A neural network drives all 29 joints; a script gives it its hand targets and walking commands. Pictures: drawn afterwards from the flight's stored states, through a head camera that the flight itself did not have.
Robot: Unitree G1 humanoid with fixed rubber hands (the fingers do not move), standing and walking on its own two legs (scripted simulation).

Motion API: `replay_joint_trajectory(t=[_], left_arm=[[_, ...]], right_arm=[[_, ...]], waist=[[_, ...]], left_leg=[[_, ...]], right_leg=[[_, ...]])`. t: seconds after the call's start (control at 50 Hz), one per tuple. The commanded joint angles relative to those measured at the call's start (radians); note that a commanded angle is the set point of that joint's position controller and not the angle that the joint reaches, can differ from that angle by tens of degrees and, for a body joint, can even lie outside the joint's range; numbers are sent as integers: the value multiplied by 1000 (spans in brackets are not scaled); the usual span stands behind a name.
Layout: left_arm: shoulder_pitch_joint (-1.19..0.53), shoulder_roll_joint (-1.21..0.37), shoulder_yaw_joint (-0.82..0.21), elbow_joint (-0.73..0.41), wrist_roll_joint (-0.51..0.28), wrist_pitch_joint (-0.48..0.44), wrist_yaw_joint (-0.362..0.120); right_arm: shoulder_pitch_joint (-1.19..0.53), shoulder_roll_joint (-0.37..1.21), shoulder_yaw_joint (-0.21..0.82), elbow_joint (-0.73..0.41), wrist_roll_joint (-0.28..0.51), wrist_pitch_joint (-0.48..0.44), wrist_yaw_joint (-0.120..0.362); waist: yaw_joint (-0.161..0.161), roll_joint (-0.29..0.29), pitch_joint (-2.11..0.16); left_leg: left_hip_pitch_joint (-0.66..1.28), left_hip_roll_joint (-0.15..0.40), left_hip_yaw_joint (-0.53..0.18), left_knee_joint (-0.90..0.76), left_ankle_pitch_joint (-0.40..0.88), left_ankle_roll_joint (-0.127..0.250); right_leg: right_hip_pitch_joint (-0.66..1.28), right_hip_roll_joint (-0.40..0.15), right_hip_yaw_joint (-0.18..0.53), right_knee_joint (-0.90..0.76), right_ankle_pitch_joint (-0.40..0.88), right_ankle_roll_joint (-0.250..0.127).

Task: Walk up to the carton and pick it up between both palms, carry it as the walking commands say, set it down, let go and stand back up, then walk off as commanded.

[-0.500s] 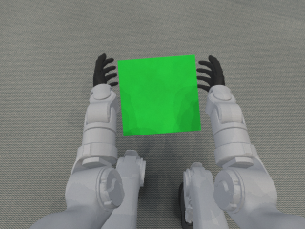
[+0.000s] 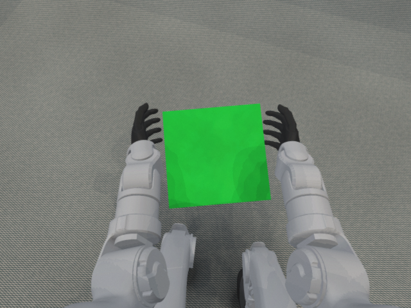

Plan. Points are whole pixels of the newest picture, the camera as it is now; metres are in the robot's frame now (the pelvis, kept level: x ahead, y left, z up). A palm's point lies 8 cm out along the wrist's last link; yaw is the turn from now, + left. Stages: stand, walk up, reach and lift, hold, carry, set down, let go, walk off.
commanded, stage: reach and lift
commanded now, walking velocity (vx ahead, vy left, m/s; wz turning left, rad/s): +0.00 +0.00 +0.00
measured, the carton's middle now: (214, 158) +0.44 +0.04 -0.13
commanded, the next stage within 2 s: none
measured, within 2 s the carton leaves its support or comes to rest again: neither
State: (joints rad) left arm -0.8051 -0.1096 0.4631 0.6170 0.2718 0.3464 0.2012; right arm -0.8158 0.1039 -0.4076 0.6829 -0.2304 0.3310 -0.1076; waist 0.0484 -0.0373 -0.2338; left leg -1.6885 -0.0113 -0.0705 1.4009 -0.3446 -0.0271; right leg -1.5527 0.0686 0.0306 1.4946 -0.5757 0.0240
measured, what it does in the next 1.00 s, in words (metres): rises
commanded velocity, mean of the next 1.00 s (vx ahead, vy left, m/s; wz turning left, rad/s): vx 0.00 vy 0.00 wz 0.00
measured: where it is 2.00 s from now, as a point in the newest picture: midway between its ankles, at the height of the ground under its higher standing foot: (213, 295)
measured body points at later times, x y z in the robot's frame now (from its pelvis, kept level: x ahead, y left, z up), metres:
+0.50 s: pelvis +0.02 +0.00 +0.07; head +0.16 +0.02 +0.50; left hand +0.41 +0.19 +0.03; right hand +0.44 -0.10 +0.04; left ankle +0.13 +0.13 -0.55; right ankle +0.05 -0.13 -0.55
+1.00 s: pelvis +0.03 +0.00 +0.14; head +0.14 +0.02 +0.57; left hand +0.39 +0.18 +0.11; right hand +0.42 -0.11 +0.11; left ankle +0.13 +0.13 -0.55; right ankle +0.05 -0.13 -0.55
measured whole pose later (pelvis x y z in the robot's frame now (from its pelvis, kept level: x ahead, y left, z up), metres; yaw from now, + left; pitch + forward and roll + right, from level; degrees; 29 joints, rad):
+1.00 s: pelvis +0.03 +0.00 +0.14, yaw +0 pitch +19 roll +0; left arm -0.53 -0.19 0.45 0.47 0.33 0.37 0.08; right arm -0.55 0.19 -0.42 0.55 -0.31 0.34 -0.02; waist 0.08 -0.06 -0.10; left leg -0.93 0.01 -0.03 0.79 -0.19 -0.02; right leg -0.83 0.06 0.08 0.87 -0.38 0.01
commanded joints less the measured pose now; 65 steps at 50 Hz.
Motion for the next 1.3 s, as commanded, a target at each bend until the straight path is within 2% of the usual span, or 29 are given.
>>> replay_joint_trajectory(t=[0.0,0.44,0.92,1.14,1.28], left_arm=[[-529,-1039,-558,126,-150,11,-411],[-385,-1053,-580,90,-133,7,-441],[-226,-1062,-612,4,-104,34,-469],[-129,-1069,-666,-37,-118,57,-475],[-76,-1071,-674,-49,-133,83,-472]], right_arm=[[-651,1014,526,-2,159,-42,336],[-477,1056,545,-17,119,-35,343],[-329,1048,549,-60,76,-16,375],[-236,1056,602,-113,88,6,376],[-191,1036,616,-134,97,34,374]], waist=[[18,44,-782],[28,22,-644],[47,12,-447],[36,25,-402],[32,32,-325]], left_leg=[[840,-135,96,-120,167,-1],[1053,-119,75,-340,242,19],[1410,-89,50,-623,301,21],[1544,-84,47,-733,415,19],[1627,-77,44,-818,436,15]], right_leg=[[135,120,-49,-261,141,-31],[403,99,5,-495,237,-35],[656,73,32,-792,291,-48],[838,61,48,-916,401,-45],[957,51,53,-1005,426,-46]])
